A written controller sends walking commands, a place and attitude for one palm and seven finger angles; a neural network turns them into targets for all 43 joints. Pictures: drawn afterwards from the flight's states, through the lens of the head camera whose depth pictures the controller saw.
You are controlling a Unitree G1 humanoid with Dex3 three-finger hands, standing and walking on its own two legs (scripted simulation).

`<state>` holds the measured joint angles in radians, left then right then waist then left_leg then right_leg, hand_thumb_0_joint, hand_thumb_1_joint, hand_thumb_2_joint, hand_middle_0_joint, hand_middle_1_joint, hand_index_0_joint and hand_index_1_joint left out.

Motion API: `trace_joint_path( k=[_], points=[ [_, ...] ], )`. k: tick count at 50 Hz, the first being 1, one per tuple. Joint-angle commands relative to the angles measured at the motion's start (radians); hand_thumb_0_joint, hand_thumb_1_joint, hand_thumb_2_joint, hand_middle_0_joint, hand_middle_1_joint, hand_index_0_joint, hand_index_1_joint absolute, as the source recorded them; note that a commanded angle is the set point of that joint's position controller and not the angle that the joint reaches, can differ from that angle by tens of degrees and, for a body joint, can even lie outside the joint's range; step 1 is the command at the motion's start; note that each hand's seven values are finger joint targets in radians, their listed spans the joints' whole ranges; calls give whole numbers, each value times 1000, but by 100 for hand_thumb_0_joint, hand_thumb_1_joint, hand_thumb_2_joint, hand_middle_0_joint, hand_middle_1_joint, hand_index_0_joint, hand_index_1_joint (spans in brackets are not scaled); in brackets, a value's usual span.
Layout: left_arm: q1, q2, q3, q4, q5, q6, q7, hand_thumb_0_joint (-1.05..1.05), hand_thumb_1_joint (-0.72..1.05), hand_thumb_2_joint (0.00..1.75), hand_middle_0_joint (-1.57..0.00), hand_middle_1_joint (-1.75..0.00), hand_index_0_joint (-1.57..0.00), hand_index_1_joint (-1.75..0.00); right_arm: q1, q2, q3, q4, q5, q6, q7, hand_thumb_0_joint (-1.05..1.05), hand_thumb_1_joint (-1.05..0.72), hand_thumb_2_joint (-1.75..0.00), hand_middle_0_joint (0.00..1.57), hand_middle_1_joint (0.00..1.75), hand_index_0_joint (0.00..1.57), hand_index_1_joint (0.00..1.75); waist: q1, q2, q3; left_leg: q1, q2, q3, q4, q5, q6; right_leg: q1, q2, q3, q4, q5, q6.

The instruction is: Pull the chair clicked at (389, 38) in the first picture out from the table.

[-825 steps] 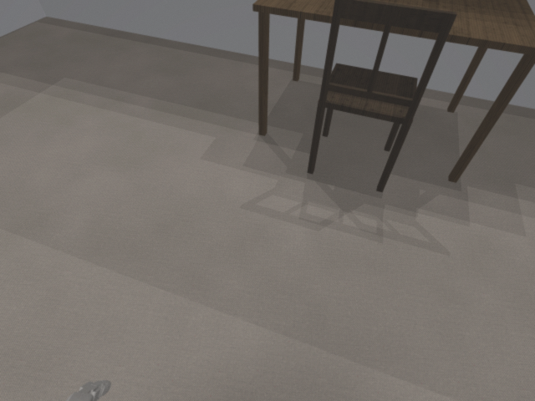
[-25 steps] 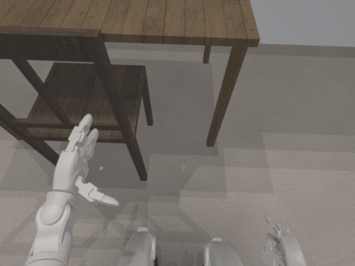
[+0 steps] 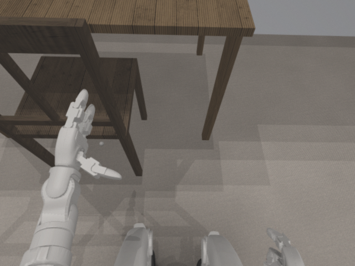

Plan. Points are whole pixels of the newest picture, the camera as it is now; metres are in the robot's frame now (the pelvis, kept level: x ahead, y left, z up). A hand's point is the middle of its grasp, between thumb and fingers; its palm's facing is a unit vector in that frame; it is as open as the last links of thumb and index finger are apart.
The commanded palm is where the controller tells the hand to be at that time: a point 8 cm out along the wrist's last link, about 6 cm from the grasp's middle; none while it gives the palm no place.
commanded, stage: aim the fingers beside a spindle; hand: left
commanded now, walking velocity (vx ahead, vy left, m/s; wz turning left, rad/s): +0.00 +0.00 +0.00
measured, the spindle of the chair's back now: (32, 90) +0.53 +0.39 +0.01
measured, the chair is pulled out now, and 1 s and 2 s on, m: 0.00 0.00 0.00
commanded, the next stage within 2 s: none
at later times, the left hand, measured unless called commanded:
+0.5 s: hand (98, 144) +0.38 +0.19 +0.01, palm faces -0.02 -1.00 -0.04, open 17.0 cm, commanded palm +0.36 +0.23 +0.03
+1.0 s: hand (97, 144) +0.38 +0.19 +0.01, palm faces -0.03 -1.00 -0.03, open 17.0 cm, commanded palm +0.36 +0.23 +0.02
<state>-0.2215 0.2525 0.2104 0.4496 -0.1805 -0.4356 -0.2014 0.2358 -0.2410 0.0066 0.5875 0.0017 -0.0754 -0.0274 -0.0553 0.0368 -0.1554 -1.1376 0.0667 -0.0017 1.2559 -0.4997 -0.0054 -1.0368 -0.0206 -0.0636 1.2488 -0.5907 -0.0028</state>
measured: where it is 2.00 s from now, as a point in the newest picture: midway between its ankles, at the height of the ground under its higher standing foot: outside the picture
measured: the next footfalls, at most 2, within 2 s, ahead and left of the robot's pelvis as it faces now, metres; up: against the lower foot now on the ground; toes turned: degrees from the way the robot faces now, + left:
none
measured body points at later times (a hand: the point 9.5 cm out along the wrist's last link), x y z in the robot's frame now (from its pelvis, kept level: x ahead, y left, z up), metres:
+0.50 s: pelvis +0.00 +0.00 -0.01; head +0.12 +0.01 +0.43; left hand +0.37 +0.24 +0.02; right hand +0.12 -0.26 -0.12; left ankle +0.05 +0.12 -0.62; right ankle +0.00 -0.12 -0.62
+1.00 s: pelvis +0.00 +0.01 +0.00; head +0.12 +0.02 +0.43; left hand +0.37 +0.24 +0.02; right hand +0.12 -0.24 -0.12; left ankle +0.05 +0.12 -0.62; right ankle +0.00 -0.12 -0.62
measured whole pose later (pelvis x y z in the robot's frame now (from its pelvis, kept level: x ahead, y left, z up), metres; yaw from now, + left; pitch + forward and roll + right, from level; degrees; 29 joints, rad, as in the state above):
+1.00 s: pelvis +0.00 +0.01 +0.00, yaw +0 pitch +23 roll -3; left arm -0.29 0.27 0.23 0.58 -0.19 -0.44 -0.23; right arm 0.24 -0.24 0.02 0.59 0.01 -0.02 -0.02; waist -0.06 0.03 -0.16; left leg -1.18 0.06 -0.01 1.28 -0.51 0.01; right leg -1.06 -0.02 -0.06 1.25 -0.59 0.01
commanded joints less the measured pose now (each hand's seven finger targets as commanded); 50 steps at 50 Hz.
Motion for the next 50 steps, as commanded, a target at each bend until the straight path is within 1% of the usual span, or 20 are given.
trace_joint_path(
  k=[1,5,6,9,12,15,17,20,22,24,25,26,30,33,37,39,41,45,46,50],
  points=[
    [-249,122,27,-26,-7,-24,-18,0,-50,30,-6,-8,-6,-8,37,-151,-55,-104,13,-25,-6,0,-90,-90,20,30,20,30,-33,-42,-296,247,-51,-20,-121,174,29,90,39,31,-184,251,-9],
    [-335,166,62,-89,-14,-51,-25,0,-50,30,-6,-8,-6,-8,49,-154,-63,-111,9,-23,-7,0,-90,-90,20,30,20,30,-17,12,-414,308,-48,-24,-104,238,29,97,40,33,-155,296,-17],
    [-365,181,73,-140,-16,-68,-21,0,-50,30,-6,-8,-6,-8,53,-151,-65,-110,6,-24,-6,0,-90,-90,20,30,20,30,-11,46,-473,350,-47,-23,-98,282,27,107,37,37,-147,333,-17],
    [-330,208,92,-240,-18,-96,-4,0,-50,30,-6,-8,-6,-8,55,-143,-67,-118,3,-22,-1,0,-90,-90,20,30,20,30,11,90,-552,442,-42,-28,-115,368,20,146,40,33,-145,389,-19],
    [-271,227,124,-160,-15,-72,9,0,-50,30,-6,-8,-6,-8,58,-143,-64,-105,6,-8,-1,0,-90,-90,20,30,20,30,2,17,-474,368,-42,-23,-118,332,26,165,44,35,-159,385,-12],
    [-241,197,112,-22,-11,-33,-1,0,-50,30,-6,-8,-6,-8,56,-145,-58,-105,11,6,-2,0,-90,-90,20,30,20,30,-17,-56,-354,246,-49,-13,-118,223,33,152,44,40,-178,312,-7],
    [-267,201,114,42,-14,-19,-19,0,-50,30,-6,-8,-6,-8,52,-153,-55,-106,15,15,-4,0,-90,-90,20,30,20,30,-25,-72,-299,195,-53,-7,-114,161,32,131,41,47,-191,256,-3],
    [-331,178,86,-18,-27,-46,-52,0,-50,30,-6,-8,-6,-8,52,-152,-57,-117,14,8,-6,0,-90,-90,20,30,20,30,-27,-20,-358,236,-53,-9,-103,192,36,127,41,48,-176,279,-11],
    [-322,196,93,-98,-34,-78,-66,0,-50,30,-6,-8,-6,-8,52,-151,-62,-121,13,1,-4,0,-90,-90,20,30,20,30,-7,56,-445,329,-49,-12,-109,255,29,129,42,43,-165,320,-18],
    [-369,176,56,-197,-40,-104,-66,0,-50,30,-6,-8,-6,-8,55,-148,-67,-116,12,-10,-5,0,-90,-90,20,30,20,30,-16,96,-504,427,-40,-29,-112,321,24,108,44,32,-158,349,-20],
    [-377,149,24,-203,-42,-104,-65,0,-50,30,-6,-8,-6,-8,61,-148,-66,-110,10,-14,-4,0,-90,-90,20,30,20,30,-35,88,-496,439,-39,-38,-109,327,27,84,48,25,-158,342,-19],
    [-384,178,49,-208,-39,-104,-57,0,-50,30,-6,-8,-6,-8,65,-154,-70,-98,10,-15,-6,0,-90,-90,20,30,20,30,-32,82,-499,448,-35,-43,-110,325,24,78,47,25,-162,335,-17],
    [-376,189,66,-64,-7,-61,-17,0,-50,30,-6,-8,-6,-8,66,-158,-63,-78,9,-6,-8,0,-90,-90,20,30,20,30,-40,41,-372,346,-39,-50,-119,236,24,33,46,13,-160,259,-17],
    [-340,201,102,9,0,-38,0,0,-50,30,-6,-8,-6,-8,57,-159,-60,-92,7,9,-5,0,-90,-90,20,30,20,30,-23,-2,-352,300,-45,-39,-122,207,24,53,43,15,-162,250,-16],
    [-304,225,126,-97,-9,-59,-5,0,-50,30,-6,-8,-6,-8,51,-150,-60,-127,5,18,2,0,-90,-90,20,30,20,30,12,63,-484,370,-46,-25,-119,307,21,125,43,25,-146,345,-21],
    [-270,221,124,-159,-22,-74,-12,0,-50,30,-6,-8,-6,-8,50,-146,-62,-136,6,19,5,0,-90,-90,20,30,20,30,16,52,-520,405,-43,-24,-123,357,19,165,46,26,-150,392,-19],
    [-267,199,93,-187,-27,-78,-23,0,-50,30,-6,-8,-6,-8,51,-148,-63,-131,8,15,5,0,-90,-90,20,30,20,30,-6,55,-506,418,-38,-29,-122,367,21,138,49,22,-153,396,-16],
    [-295,157,58,-50,-24,-50,-33,0,-50,30,-6,-8,-6,-8,58,-156,-59,-101,13,18,-2,0,-90,-90,20,30,20,30,-48,-27,-335,302,-40,-38,-121,226,28,68,52,14,-175,279,-12],
    [-338,136,33,-39,-20,-50,-36,0,-50,30,-6,-8,-6,-8,54,-157,-59,-94,13,15,-4,0,-90,-90,20,30,20,30,-61,-24,-321,294,-41,-38,-117,196,29,44,48,15,-177,253,-10],
    [-373,141,30,-80,-17,-72,-35,0,-50,30,-6,-8,-6,-8,53,-161,-64,-99,10,5,-7,0,-90,-90,20,30,20,30,-41,47,-381,359,-41,-52,-119,207,23,7,46,8,-157,229,-21]
  ],
)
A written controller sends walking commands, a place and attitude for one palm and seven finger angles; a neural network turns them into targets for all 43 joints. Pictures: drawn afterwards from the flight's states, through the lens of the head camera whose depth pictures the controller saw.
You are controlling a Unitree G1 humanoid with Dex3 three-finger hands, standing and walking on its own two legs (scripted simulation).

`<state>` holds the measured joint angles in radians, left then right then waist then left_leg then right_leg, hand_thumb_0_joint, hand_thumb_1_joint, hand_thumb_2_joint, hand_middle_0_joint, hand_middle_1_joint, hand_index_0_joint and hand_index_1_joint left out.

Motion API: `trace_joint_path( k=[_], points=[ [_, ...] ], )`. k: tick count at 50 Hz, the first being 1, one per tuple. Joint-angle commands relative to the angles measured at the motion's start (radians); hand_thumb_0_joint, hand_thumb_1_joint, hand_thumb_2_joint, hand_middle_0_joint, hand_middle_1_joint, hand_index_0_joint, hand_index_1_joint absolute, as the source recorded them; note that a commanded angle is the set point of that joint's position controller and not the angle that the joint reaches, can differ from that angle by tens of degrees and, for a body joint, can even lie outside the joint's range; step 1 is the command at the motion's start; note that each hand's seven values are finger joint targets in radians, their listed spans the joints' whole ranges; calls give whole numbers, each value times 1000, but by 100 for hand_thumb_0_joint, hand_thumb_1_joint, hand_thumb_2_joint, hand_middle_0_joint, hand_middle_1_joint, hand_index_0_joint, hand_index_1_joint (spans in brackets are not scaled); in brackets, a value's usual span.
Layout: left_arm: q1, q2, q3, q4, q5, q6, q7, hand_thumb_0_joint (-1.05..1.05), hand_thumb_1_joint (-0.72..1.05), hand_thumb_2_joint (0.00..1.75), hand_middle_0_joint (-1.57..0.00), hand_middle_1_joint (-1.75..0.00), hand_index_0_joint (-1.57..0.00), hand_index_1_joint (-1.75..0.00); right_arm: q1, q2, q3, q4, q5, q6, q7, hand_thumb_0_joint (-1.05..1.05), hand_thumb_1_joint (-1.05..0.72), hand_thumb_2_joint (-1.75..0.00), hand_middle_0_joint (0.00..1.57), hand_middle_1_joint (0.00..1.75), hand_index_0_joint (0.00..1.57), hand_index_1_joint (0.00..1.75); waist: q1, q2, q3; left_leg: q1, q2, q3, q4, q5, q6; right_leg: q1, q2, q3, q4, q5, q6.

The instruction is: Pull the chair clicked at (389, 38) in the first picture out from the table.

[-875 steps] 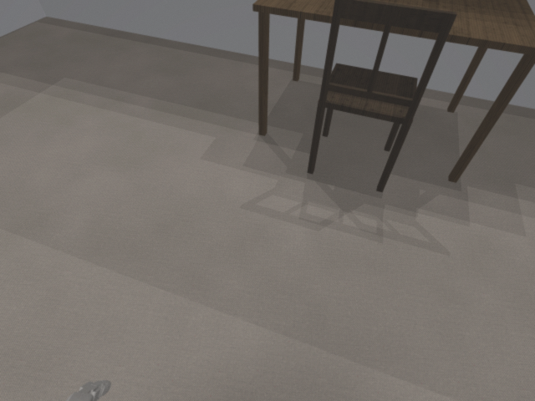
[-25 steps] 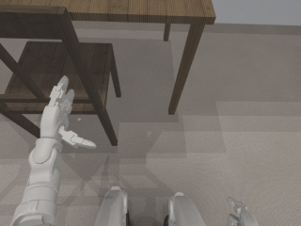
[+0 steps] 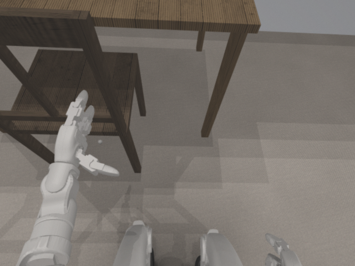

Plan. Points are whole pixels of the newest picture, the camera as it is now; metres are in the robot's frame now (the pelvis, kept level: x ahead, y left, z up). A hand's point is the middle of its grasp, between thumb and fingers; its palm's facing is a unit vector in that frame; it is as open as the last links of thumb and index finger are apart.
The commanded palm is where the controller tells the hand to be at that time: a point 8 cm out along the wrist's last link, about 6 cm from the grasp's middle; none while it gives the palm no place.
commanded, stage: aim the fingers beside a spindle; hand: left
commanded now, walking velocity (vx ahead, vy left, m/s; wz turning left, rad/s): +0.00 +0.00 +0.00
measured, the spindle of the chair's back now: (30, 85) +0.53 +0.38 +0.01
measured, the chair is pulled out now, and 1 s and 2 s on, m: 0.00 0.00 0.00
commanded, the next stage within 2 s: none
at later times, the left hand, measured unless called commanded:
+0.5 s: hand (104, 144) +0.36 +0.17 +0.03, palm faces -0.05 -1.00 -0.03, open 17.0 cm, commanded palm +0.35 +0.22 +0.03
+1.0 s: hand (104, 141) +0.38 +0.17 +0.01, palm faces -0.02 -1.00 -0.03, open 17.0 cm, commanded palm +0.36 +0.22 +0.03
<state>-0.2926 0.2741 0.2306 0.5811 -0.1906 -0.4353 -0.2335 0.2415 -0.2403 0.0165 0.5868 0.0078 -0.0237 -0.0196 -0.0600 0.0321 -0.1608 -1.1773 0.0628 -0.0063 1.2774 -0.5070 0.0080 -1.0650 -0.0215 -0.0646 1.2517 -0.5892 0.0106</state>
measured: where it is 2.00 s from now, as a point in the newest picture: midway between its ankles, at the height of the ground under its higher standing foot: outside the picture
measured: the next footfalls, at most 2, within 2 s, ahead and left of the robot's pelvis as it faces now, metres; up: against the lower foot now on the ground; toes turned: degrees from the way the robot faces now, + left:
none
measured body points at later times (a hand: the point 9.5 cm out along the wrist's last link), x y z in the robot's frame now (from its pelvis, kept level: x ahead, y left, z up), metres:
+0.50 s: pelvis +0.00 +0.00 +0.00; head +0.12 +0.01 +0.44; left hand +0.36 +0.22 +0.03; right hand +0.13 -0.25 -0.11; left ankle +0.05 +0.11 -0.62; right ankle +0.00 -0.13 -0.62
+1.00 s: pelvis +0.00 -0.01 +0.00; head +0.12 +0.01 +0.43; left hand +0.37 +0.23 +0.02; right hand +0.12 -0.26 -0.12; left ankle +0.05 +0.11 -0.62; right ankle +0.00 -0.13 -0.62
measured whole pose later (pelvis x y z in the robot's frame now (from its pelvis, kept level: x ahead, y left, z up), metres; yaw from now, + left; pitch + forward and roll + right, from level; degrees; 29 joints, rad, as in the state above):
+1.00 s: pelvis +0.00 -0.01 +0.00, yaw +0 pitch +23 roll -3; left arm -0.29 0.27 0.25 0.57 -0.18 -0.44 -0.22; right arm 0.23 -0.24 0.01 0.58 0.00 -0.02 -0.03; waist -0.07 0.03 -0.15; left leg -1.19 0.07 -0.01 1.29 -0.51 0.00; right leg -1.08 -0.01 -0.07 1.27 -0.60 0.00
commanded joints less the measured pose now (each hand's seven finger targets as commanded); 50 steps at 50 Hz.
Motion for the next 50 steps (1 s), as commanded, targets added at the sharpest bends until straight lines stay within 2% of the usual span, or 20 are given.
trace_joint_path(
  k=[1,6,9,11,13,15,18,20,22,27,29,31,34,37,40,42,45,46,47,50],
  points=[
    [-325,151,33,-254,-4,-83,3,0,-50,30,-6,-8,-6,-8,49,-162,-75,-97,0,-49,-14,0,-90,-90,20,30,20,30,-22,83,-429,438,-36,-50,-141,250,5,48,45,11,-154,249,-37],
    [-253,190,69,-317,6,-87,37,0,-50,30,-6,-8,-6,-8,50,-153,-73,-108,-4,-45,-9,0,-90,-90,20,30,20,30,6,110,-510,513,-32,-54,-149,366,-2,93,47,8,-144,326,-39],
    [-211,174,71,-223,6,-50,49,0,-50,30,-6,-8,-6,-8,42,-151,-68,-109,0,-29,-6,0,-90,-90,20,30,20,30,-7,32,-400,409,-36,-40,-156,293,3,113,49,9,-163,306,-31],
    [-185,188,97,-170,10,-34,48,0,-50,30,-6,-8,-6,-8,43,-153,-67,-114,1,-19,-8,0,-90,-90,20,30,20,30,-1,10,-377,357,-40,-30,-152,272,7,124,49,13,-159,305,-30],
    [-171,153,72,-163,0,-29,36,0,-50,30,-6,-8,-6,-8,40,-151,-67,-122,3,-16,-5,0,-90,-90,20,30,20,30,-8,-10,-372,341,-43,-21,-150,254,9,138,48,17,-168,306,-27],
    [-180,140,56,-193,-10,-43,17,0,-50,30,-6,-8,-6,-8,40,-152,-68,-129,4,-19,-5,0,-90,-90,20,30,20,30,-11,4,-383,355,-42,-23,-147,262,11,135,50,17,-166,308,-31],
    [-174,106,4,-332,-21,-77,-1,0,-50,30,-6,-8,-6,-8,38,-148,-75,-137,4,-32,-2,0,-90,-90,20,30,20,30,-4,74,-475,472,-37,-29,-152,336,6,138,48,16,-168,345,-34],
    [-202,121,4,-343,-25,-86,2,0,-50,30,-6,-8,-6,-8,44,-152,-76,-120,3,-37,-7,0,-90,-90,20,30,20,30,-25,53,-454,467,-33,-40,-144,336,9,119,51,13,-166,339,-32],
    [-207,103,-14,-329,-16,-85,12,0,-50,30,-6,-8,-6,-8,41,-149,-74,-111,3,-39,-8,0,-90,-90,20,30,20,30,-31,46,-415,449,-35,-43,-150,302,8,104,50,11,-172,310,-30],
    [-256,155,54,-172,10,-66,44,0,-50,30,-6,-8,-6,-8,36,-152,-67,-93,0,-31,-15,0,-90,-90,20,30,20,30,-31,-5,-309,326,-43,-37,-142,177,12,68,49,16,-172,218,-29],
    [-290,169,64,-174,13,-69,43,0,-50,30,-6,-8,-6,-8,31,-150,-64,-104,-1,-31,-16,0,-90,-90,20,30,20,30,-20,24,-343,325,-47,-32,-139,178,11,84,47,23,-166,217,-31],
    [-283,206,91,-232,11,-82,35,0,-50,30,-6,-8,-6,-8,33,-150,-67,-116,-3,-33,-15,0,-90,-90,20,30,20,30,7,89,-446,393,-46,-28,-134,245,7,109,46,29,-153,269,-37],
    [-220,165,53,-312,-8,-83,18,0,-50,30,-6,-8,-6,-8,33,-144,-67,-130,-2,-37,-8,0,-90,-90,20,30,20,30,11,106,-525,479,-40,-29,-142,348,3,156,48,24,-156,357,-36],
    [-185,142,34,-276,-16,-56,10,0,-50,30,-6,-8,-6,-8,39,-149,-70,-119,4,-30,-8,0,-90,-90,20,30,20,30,-14,35,-470,433,-37,-29,-141,331,9,158,51,21,-167,363,-27],
    [-178,143,46,-162,-17,-27,6,0,-50,30,-6,-8,-6,-8,43,-156,-67,-108,8,-24,-11,0,-90,-90,20,30,20,30,-32,-48,-345,303,-43,-23,-135,226,17,143,50,25,-180,296,-22],
    [-215,149,56,-130,-12,-28,8,0,-50,30,-6,-8,-6,-8,37,-159,-65,-107,9,-21,-13,0,-90,-90,20,30,20,30,-33,-50,-306,266,-47,-20,-130,171,18,115,47,30,-183,240,-21],
    [-285,173,68,-189,-11,-64,10,0,-50,30,-6,-8,-6,-8,39,-156,-66,-112,4,-29,-15,0,-90,-90,20,30,20,30,-23,14,-354,297,-49,-19,-120,192,18,111,47,36,-168,247,-29],
    [-295,204,93,-241,-9,-84,12,0,-50,30,-6,-8,-6,-8,40,-153,-70,-112,1,-32,-16,0,-90,-90,20,30,20,30,-8,50,-427,351,-45,-20,-122,244,15,131,46,37,-158,290,-32],
    [-281,186,72,-277,-9,-95,10,0,-50,30,-6,-8,-6,-8,40,-149,-70,-117,0,-35,-14,0,-90,-90,20,30,20,30,-4,77,-469,400,-46,-23,-127,280,12,137,47,35,-156,313,-33],
    [-310,197,56,-345,-6,-110,17,0,-50,30,-6,-8,-6,-8,49,-150,-72,-109,-2,-45,-15,0,-90,-90,20,30,20,30,-14,112,-517,482,-35,-41,-130,348,7,117,52,26,-146,340,-36]
  ],
)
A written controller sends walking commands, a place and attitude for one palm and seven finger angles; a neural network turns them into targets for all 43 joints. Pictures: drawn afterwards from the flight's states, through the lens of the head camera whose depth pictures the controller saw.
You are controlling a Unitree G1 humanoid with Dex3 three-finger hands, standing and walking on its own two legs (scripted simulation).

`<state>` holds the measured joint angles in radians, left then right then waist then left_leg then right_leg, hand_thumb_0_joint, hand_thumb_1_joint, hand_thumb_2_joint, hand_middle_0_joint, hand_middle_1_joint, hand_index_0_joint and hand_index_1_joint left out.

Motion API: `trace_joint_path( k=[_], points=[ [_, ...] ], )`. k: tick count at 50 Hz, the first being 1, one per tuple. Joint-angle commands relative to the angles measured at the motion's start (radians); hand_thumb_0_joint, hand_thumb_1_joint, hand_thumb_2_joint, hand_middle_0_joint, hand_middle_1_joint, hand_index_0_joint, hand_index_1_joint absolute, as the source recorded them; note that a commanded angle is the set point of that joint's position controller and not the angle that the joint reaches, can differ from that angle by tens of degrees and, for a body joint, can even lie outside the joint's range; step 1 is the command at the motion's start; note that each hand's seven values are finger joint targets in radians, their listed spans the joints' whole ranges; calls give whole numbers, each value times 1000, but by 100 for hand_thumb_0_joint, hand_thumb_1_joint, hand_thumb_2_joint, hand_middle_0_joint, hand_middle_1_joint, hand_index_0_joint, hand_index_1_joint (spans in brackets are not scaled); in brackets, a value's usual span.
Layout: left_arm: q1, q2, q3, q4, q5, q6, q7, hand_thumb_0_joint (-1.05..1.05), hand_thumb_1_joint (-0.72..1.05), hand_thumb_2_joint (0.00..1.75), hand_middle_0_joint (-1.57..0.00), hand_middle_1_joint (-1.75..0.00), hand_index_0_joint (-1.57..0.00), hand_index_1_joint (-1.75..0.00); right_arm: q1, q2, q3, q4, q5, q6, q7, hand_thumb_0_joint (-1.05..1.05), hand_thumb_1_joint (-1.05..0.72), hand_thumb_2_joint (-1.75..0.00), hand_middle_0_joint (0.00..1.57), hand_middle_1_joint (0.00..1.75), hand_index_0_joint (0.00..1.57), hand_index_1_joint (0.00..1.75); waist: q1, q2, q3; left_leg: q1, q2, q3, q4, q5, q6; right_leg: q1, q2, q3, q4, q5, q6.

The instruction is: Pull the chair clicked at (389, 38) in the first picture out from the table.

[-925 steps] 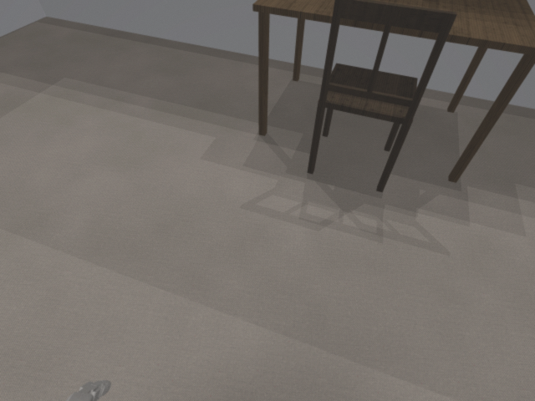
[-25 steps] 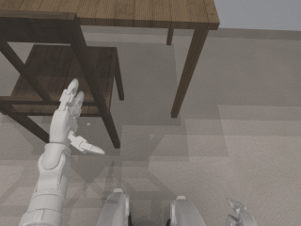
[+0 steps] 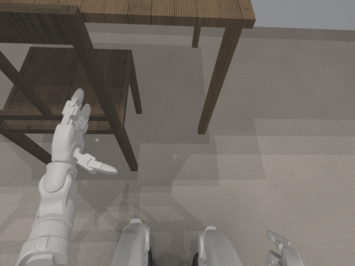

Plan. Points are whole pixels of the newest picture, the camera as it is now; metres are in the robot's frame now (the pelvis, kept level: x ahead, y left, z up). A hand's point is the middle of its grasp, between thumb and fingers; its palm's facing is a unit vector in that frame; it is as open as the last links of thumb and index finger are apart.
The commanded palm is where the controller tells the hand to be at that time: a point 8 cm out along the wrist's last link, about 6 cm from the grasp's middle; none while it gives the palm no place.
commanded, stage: aim the fingers beside a spindle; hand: left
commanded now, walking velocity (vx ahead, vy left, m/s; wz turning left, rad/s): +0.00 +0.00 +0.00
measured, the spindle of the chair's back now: (21, 83) +0.53 +0.39 +0.02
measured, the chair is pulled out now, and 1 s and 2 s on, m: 0.00 0.00 0.00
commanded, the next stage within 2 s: push the fingers through the gap in 1.04 s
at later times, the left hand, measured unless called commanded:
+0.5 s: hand (98, 137) +0.38 +0.18 +0.03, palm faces -0.03 -1.00 -0.04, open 17.0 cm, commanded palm +0.36 +0.23 +0.03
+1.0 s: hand (100, 143) +0.36 +0.17 +0.03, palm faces -0.04 -1.00 -0.04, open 17.0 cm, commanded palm +0.35 +0.23 +0.03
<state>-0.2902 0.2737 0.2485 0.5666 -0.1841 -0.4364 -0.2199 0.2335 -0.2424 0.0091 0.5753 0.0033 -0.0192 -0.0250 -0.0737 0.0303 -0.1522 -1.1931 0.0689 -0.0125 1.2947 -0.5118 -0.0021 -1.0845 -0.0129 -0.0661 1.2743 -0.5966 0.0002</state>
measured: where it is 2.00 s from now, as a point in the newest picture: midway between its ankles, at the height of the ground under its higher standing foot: outside the picture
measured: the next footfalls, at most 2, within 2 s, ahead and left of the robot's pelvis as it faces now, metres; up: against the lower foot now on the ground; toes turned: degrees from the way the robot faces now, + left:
none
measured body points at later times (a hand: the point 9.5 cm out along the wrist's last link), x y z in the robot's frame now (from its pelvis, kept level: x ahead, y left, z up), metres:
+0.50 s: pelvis +0.00 +0.00 +0.00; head +0.12 +0.02 +0.44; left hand +0.38 +0.23 +0.03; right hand +0.13 -0.25 -0.11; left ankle +0.05 +0.12 -0.62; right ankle +0.00 -0.12 -0.62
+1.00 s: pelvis +0.00 +0.00 +0.01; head +0.12 +0.01 +0.44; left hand +0.36 +0.22 +0.04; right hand +0.13 -0.26 -0.11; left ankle +0.05 +0.12 -0.62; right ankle +0.00 -0.12 -0.62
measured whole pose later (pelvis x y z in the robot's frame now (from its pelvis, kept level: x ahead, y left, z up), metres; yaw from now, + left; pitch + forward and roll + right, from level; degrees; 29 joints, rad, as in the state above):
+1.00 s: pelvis +0.00 +0.00 +0.01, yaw +0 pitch +22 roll -2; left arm -0.22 0.25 0.20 0.49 -0.19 -0.45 -0.21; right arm 0.23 -0.24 0.00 0.58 0.00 -0.01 -0.02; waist -0.06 0.04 -0.16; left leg -1.16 0.07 -0.01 1.27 -0.51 -0.01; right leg -1.05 -0.01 -0.06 1.26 -0.59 0.00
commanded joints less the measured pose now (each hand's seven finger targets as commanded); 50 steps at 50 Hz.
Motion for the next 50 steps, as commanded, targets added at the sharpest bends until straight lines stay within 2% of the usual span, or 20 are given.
trace_joint_path(
  k=[1,4,6,9,12,14,16,20,21,23,27,29,31,32,35,36,40,44,46,50],
  points=[
    [-305,165,13,-312,-12,-99,4,0,-50,30,-6,-8,-6,-8,57,-143,-63,-90,3,-50,-8,0,-90,-90,20,30,20,30,-10,109,-509,501,-41,-34,-150,344,17,127,43,24,-179,342,-22],
    [-270,187,51,-160,-9,-52,6,0,-50,30,-6,-8,-6,-8,60,-153,-61,-68,7,-40,-13,0,-90,-90,20,30,20,30,-21,15,-393,370,-43,-26,-147,256,23,134,42,27,-193,304,-14],
    [-240,191,71,-87,-9,-28,-1,0,-50,30,-6,-8,-6,-8,60,-156,-58,-77,8,-33,-12,0,-90,-90,20,30,20,30,-14,-24,-358,309,-49,-20,-144,226,25,142,41,29,-189,291,-13],
    [-185,181,77,-115,-22,-21,-16,0,-50,30,-6,-8,-6,-8,53,-153,-60,-107,9,-27,-6,0,-90,-90,20,30,20,30,15,5,-405,331,-55,-7,-151,264,24,180,38,31,-185,332,-17],
    [-195,180,63,-257,-32,-56,-22,0,-50,30,-6,-8,-6,-8,52,-147,-64,-119,7,-32,1,0,-90,-90,20,30,20,30,24,78,-498,436,-47,-13,-152,351,19,183,40,30,-174,388,-22],
    [-216,173,43,-335,-34,-78,-15,0,-50,30,-6,-8,-6,-8,54,-146,-67,-119,7,-37,1,0,-90,-90,20,30,20,30,12,80,-520,483,-42,-20,-155,382,18,177,42,24,-176,398,-20],
    [-244,161,22,-348,-28,-85,-3,0,-50,30,-6,-8,-6,-8,59,-146,-68,-104,6,-43,-2,0,-90,-90,20,30,20,30,-10,79,-490,494,-38,-31,-156,374,18,140,44,19,-181,376,-18],
    [-254,143,10,-236,-9,-65,19,0,-50,30,-6,-8,-6,-8,62,-153,-66,-79,7,-46,-9,0,-90,-90,20,30,20,30,-26,25,-375,416,-39,-43,-164,265,19,88,45,10,-188,278,-19],
    [-268,115,-14,-195,-3,-57,20,0,-50,30,-6,-8,-6,-8,58,-151,-63,-75,6,-44,-9,0,-90,-90,20,30,20,30,-36,23,-350,399,-42,-40,-164,234,19,72,43,10,-193,259,-16],
    [-267,129,4,-149,5,-47,21,0,-50,30,-6,-8,-6,-8,57,-155,-62,-75,5,-41,-9,0,-90,-90,20,30,20,30,-26,17,-339,371,-46,-38,-163,200,17,68,39,10,-190,233,-19],
    [-264,138,8,-231,5,-60,24,0,-50,30,-6,-8,-6,-8,55,-152,-64,-100,0,-40,-1,0,-90,-90,20,30,20,30,10,97,-463,476,-45,-41,-164,303,10,87,38,9,-172,293,-28],
    [-216,154,29,-277,-5,-63,30,0,-50,30,-6,-8,-6,-8,53,-148,-67,-114,0,-38,2,0,-90,-90,20,30,20,30,24,78,-510,499,-44,-33,-165,348,10,139,39,14,-177,339,-26],
    [-233,163,31,-299,-2,-64,43,0,-50,30,-6,-8,-6,-8,52,-146,-64,-113,2,-31,1,0,-90,-90,20,30,20,30,11,62,-514,488,-42,-33,-160,366,14,150,41,15,-172,369,-21],
    [-191,173,50,-292,-2,-60,49,0,-50,30,-6,-8,-6,-8,53,-144,-64,-114,2,-28,2,0,-90,-90,20,30,20,30,23,61,-498,477,-44,-30,-164,371,12,171,41,16,-173,380,-22],
    [-161,163,49,-262,-1,-54,59,0,-50,30,-6,-8,-6,-8,50,-141,-62,-114,3,-21,1,0,-90,-90,20,30,20,30,13,5,-446,414,-46,-24,-165,331,19,186,43,19,-180,367,-18],
    [-166,139,23,-264,3,-55,56,0,-50,30,-6,-8,-6,-8,45,-138,-61,-116,5,-19,2,0,-90,-90,20,30,20,30,7,23,-429,409,-48,-18,-167,314,17,175,41,21,-184,356,-17],
    [-177,119,3,-203,-5,-54,32,0,-50,30,-6,-8,-6,-8,47,-145,-61,-107,7,-19,-2,0,-90,-90,20,30,20,30,-15,-24,-350,346,-51,-16,-162,236,25,155,43,27,-203,302,-15],
    [-207,106,-26,-291,-17,-82,4,0,-50,30,-6,-8,-6,-8,39,-143,-65,-108,7,-30,-4,0,-90,-90,20,30,20,30,-7,54,-426,427,-50,-16,-159,281,22,154,37,28,-200,326,-20],
    [-208,135,-5,-319,-21,-90,3,0,-50,30,-6,-8,-6,-8,42,-145,-65,-104,5,-35,-6,0,-90,-90,20,30,20,30,-2,62,-455,445,-49,-21,-157,309,21,167,38,30,-194,346,-21],
    [-176,175,41,-287,-19,-84,19,0,-50,30,-6,-8,-6,-8,36,-143,-64,-100,6,-36,-10,0,-90,-90,20,30,20,30,5,25,-413,394,-50,-20,-160,282,24,176,41,32,-193,330,-19]
  ],
)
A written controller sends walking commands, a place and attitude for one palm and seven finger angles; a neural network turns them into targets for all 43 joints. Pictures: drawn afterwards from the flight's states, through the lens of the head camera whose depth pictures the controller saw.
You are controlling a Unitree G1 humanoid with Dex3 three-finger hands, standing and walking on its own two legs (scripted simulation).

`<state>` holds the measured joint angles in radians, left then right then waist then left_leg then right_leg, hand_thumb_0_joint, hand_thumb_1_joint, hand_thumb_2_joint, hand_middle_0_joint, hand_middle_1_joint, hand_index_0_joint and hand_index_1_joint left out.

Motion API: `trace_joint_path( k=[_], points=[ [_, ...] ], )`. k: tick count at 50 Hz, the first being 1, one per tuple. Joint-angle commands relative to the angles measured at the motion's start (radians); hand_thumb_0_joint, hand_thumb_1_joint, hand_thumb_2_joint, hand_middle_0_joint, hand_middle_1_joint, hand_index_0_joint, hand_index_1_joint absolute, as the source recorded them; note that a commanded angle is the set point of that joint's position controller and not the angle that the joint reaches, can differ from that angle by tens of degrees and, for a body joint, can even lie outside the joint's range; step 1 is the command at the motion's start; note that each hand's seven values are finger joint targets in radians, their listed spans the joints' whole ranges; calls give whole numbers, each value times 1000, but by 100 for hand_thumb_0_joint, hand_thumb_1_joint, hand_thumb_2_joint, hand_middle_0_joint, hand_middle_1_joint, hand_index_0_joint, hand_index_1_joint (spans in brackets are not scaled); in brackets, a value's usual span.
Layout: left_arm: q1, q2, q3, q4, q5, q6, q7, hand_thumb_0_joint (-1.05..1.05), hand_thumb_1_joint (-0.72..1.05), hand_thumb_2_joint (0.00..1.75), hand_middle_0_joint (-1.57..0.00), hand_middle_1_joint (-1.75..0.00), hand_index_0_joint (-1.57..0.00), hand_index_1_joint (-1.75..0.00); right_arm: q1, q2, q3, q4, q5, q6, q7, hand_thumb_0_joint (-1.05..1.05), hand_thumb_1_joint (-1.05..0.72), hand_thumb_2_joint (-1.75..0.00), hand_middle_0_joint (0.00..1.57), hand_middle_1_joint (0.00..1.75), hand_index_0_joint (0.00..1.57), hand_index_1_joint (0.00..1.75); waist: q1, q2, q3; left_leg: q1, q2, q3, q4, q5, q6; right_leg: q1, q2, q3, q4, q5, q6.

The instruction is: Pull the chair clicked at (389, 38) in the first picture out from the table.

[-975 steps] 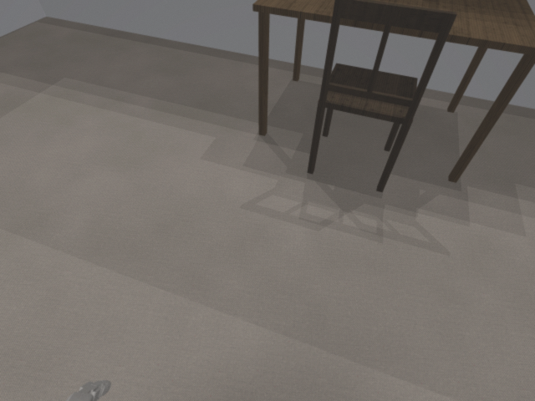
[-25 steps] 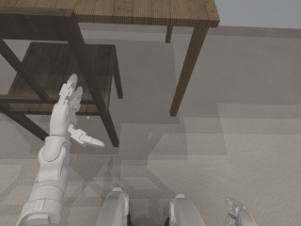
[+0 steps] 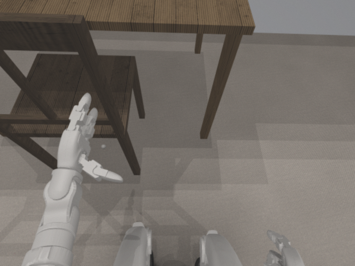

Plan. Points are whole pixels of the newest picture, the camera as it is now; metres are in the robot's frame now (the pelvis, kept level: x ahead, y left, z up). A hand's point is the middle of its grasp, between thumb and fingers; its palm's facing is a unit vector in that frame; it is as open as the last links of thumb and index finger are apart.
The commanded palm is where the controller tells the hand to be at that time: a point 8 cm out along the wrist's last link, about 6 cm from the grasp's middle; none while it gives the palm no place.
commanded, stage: aim the fingers beside a spindle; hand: left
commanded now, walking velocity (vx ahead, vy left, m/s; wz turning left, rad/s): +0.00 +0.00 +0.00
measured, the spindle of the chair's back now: (28, 89) +0.53 +0.39 +0.01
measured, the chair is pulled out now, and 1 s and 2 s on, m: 0.00 0.00 0.00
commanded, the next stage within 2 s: push the fingers through the gap in 0.04 s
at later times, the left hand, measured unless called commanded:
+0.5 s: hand (104, 129) +0.41 +0.17 +0.02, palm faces -0.03 -1.00 -0.05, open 17.0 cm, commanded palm +0.39 +0.23 +0.03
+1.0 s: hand (104, 113) +0.45 +0.18 +0.02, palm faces -0.01 -1.00 -0.04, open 17.0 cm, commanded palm +0.43 +0.23 +0.02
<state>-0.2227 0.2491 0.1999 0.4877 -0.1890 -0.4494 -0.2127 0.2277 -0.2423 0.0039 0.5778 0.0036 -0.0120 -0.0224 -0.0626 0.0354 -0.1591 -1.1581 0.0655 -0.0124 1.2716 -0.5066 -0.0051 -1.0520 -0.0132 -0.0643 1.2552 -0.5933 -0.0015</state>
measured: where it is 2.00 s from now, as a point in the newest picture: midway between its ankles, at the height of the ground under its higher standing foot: outside the picture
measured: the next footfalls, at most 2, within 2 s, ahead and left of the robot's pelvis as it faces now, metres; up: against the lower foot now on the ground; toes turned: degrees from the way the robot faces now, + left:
none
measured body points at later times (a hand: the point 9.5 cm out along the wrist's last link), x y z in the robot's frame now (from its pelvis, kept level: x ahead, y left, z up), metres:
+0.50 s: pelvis -0.01 +0.00 -0.01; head +0.12 +0.01 +0.42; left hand +0.40 +0.23 +0.03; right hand +0.11 -0.26 -0.12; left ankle +0.05 +0.12 -0.62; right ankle +0.00 -0.12 -0.62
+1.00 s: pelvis +0.00 +0.01 -0.01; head +0.14 +0.02 +0.42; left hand +0.45 +0.23 +0.03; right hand +0.07 -0.25 -0.13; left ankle +0.05 +0.12 -0.62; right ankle +0.00 -0.12 -0.62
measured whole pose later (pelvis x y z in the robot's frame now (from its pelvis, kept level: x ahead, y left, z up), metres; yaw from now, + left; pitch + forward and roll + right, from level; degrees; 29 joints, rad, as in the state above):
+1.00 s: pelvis +0.00 +0.01 -0.01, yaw -1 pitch +26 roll -3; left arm -0.58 0.35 0.32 0.83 -0.14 -0.44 -0.20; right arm 0.28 -0.24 0.02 0.62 -0.01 0.01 -0.01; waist -0.12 0.04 -0.15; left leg -1.24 0.07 0.00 1.30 -0.51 0.01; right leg -1.13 0.00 -0.05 1.27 -0.58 0.01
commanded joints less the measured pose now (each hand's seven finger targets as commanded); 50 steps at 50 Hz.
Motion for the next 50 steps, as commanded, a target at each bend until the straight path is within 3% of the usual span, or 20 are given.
trace_joint_path(
  k=[1,4,6,10,15,18,20,22,23,24,27,29,30,32,35,37,43,46,47,50],
  points=[
    [-254,187,84,-186,-8,-68,16,0,-50,30,-6,-8,-6,-8,39,-140,-56,-99,5,-41,-12,0,-90,-90,20,30,20,30,-10,34,-390,354,-47,-19,-137,261,25,123,40,29,-172,314,-16],
    [-244,169,77,-129,-4,-53,18,0,-50,30,-6,-8,-6,-8,35,-140,-53,-105,6,-38,-9,0,-90,-90,20,30,20,30,-9,15,-344,318,-50,-16,-142,218,25,118,40,27,-180,278,-16],
    [-246,182,91,-130,-5,-54,12,0,-50,30,-6,-8,-6,-8,35,-143,-55,-109,6,-38,-11,0,-90,-90,20,30,20,30,-3,8,-377,315,-51,-13,-135,221,25,133,40,33,-176,285,-16],
    [-323,182,66,-174,-11,-65,-5,0,-50,30,-6,-8,-6,-8,39,-146,-56,-105,7,-46,-14,0,-90,-90,20,30,20,30,-22,31,-421,348,-47,-17,-122,241,29,121,41,37,-172,297,-16],
    [-439,209,82,-94,-5,-65,-4,0,-50,30,-6,-8,-6,-8,53,-152,-51,-76,6,-52,-24,0,-90,-90,20,30,20,30,-42,19,-381,310,-46,-26,-112,187,30,76,44,39,-176,235,-15],
    [-467,232,106,-34,1,-55,-4,0,-50,30,-6,-8,-6,-8,60,-152,-48,-69,5,-49,-24,0,-90,-90,20,30,20,30,-33,31,-391,308,-47,-25,-112,193,26,78,42,37,-171,240,-16],
    [-502,239,107,-35,4,-52,-3,0,-50,30,-6,-8,-6,-8,68,-155,-49,-68,4,-49,-23,0,-90,-90,20,30,20,30,-36,44,-421,329,-46,-28,-108,218,27,75,43,36,-164,256,-18],
    [-485,237,109,-29,6,-47,-2,0,-50,30,-6,-8,-6,-8,75,-153,-49,-72,2,-45,-18,0,-90,-90,20,30,20,30,-22,73,-457,360,-45,-27,-114,257,22,85,41,34,-160,288,-20],
    [-504,227,97,-45,5,-46,-3,0,-50,30,-6,-8,-6,-8,79,-152,-51,-70,2,-45,-16,0,-90,-90,20,30,20,30,-30,76,-478,380,-43,-29,-111,279,22,84,41,31,-157,306,-18],
    [-481,247,118,-27,7,-41,-1,0,-50,30,-6,-8,-6,-8,85,-155,-52,-70,2,-41,-15,0,-90,-90,20,30,20,30,-20,58,-480,374,-42,-27,-114,285,21,99,42,33,-160,313,-18],
    [-491,251,128,-21,1,-36,0,0,-50,30,-6,-8,-6,-8,94,-154,-53,-69,2,-35,-11,0,-90,-90,20,30,20,30,-31,20,-483,353,-42,-23,-111,294,26,120,43,34,-162,337,-12],
    [-533,249,118,9,11,-37,3,0,-50,30,-6,-8,-6,-8,100,-153,-52,-61,4,-30,-13,0,-90,-90,20,30,20,30,-45,14,-436,325,-42,-23,-113,267,27,106,44,34,-166,317,-11],
    [-585,248,109,-3,14,-46,6,0,-50,30,-6,-8,-6,-8,102,-154,-51,-54,2,-34,-13,0,-90,-90,20,30,20,30,-56,40,-431,329,-41,-29,-108,258,27,76,44,33,-160,298,-13],
    [-629,248,106,18,21,-56,11,0,-50,30,-6,-8,-6,-8,109,-155,-51,-42,0,-36,-14,0,-90,-90,20,30,20,30,-58,69,-428,351,-40,-34,-112,240,23,45,44,30,-166,263,-15],
    [-645,266,122,50,20,-70,11,0,-50,30,-6,-8,-6,-8,125,-161,-54,-30,-5,-37,-15,0,-90,-90,20,30,20,30,-64,53,-446,369,-38,-38,-107,273,26,43,47,27,-164,282,-17],
    [-643,263,121,70,26,-71,6,0,-50,30,-6,-8,-6,-8,131,-160,-53,-27,-7,-34,-12,0,-90,-90,20,30,20,30,-56,87,-474,394,-37,-38,-107,303,21,39,45,25,-156,302,-19],
    [-638,300,158,157,33,-42,5,0,-50,30,-6,-8,-6,-8,146,-165,-51,-33,-9,-9,-1,0,-90,-90,20,30,20,30,-56,41,-456,348,-37,-34,-109,309,24,66,46,22,-156,325,-15],
    [-675,316,170,117,38,-59,9,0,-50,30,-6,-8,-6,-8,153,-166,-54,-37,-11,-4,1,0,-90,-90,20,30,20,30,-51,78,-500,393,-35,-37,-110,332,21,55,47,21,-150,328,-17],
    [-685,299,157,117,38,-63,9,0,-50,30,-6,-8,-6,-8,152,-162,-53,-37,-12,-1,2,0,-90,-90,20,30,20,30,-57,96,-497,406,-35,-35,-107,346,21,46,48,22,-152,338,-18],
    [-743,327,175,148,39,-76,13,0,-50,30,-6,-8,-6,-8,164,-166,-52,-20,-16,0,0,0,-90,-90,20,30,20,30,-77,61,-472,375,-32,-40,-95,329,25,41,52,24,-151,331,-15]
  ],
)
